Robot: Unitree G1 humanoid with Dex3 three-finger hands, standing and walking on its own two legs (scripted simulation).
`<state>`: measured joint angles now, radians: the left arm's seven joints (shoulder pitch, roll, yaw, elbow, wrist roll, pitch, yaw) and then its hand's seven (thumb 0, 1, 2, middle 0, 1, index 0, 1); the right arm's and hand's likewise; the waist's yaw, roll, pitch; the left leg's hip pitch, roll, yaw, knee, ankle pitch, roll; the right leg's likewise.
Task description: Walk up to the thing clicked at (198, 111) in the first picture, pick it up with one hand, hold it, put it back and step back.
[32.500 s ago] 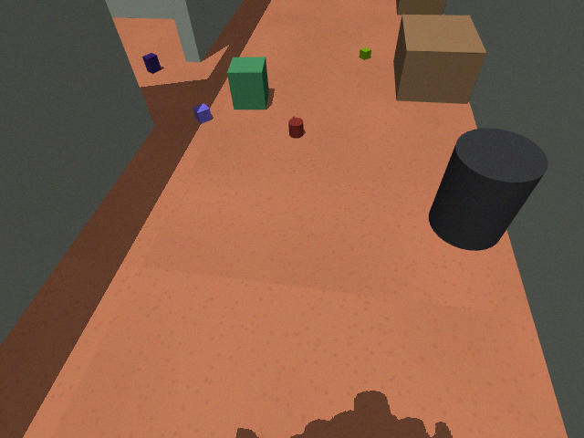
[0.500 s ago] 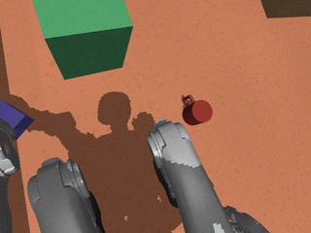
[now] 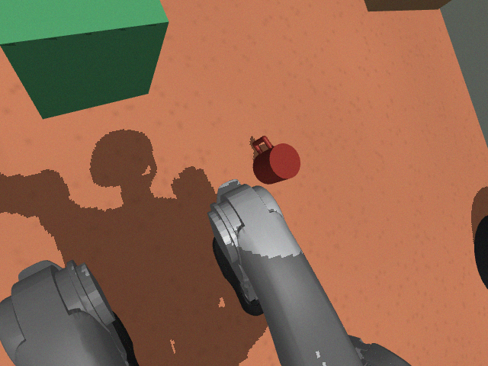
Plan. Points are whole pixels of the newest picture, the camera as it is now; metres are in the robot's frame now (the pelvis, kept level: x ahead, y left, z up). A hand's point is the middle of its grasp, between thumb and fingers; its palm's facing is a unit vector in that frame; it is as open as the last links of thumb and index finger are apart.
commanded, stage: rest palm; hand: left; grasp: from above
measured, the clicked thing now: out of the picture +0.44 +0.32 -0.28
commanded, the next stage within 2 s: close in 0.58 s
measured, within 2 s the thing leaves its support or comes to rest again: neither
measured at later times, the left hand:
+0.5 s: hand out of the picture +0.44 +0.31 -0.24, palm faces -0.26 -0.34 -0.91, open 12.6 cm
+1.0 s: hand out of the picture +0.44 +0.31 -0.25, palm faces -0.29 -0.32 -0.90, open 12.3 cm
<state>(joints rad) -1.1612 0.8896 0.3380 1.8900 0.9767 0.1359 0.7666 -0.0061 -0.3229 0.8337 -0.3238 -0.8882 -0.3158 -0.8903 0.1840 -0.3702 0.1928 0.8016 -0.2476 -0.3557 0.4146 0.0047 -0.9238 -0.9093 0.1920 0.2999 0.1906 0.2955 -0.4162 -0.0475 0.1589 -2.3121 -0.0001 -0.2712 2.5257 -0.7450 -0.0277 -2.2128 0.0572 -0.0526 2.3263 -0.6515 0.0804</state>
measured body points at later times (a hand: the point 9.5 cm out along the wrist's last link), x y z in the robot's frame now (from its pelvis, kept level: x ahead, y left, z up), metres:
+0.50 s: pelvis -0.01 +0.01 +0.00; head +0.27 +0.13 +0.33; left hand +0.46 +0.32 -0.19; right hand -0.01 -0.24 -0.03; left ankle +0.06 +0.13 -0.28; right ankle +0.12 -0.15 -0.28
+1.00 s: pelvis -0.02 +0.00 +0.00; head +0.27 +0.11 +0.33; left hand +0.46 +0.32 -0.19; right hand -0.02 -0.24 -0.04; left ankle +0.06 +0.13 -0.28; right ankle +0.12 -0.15 -0.28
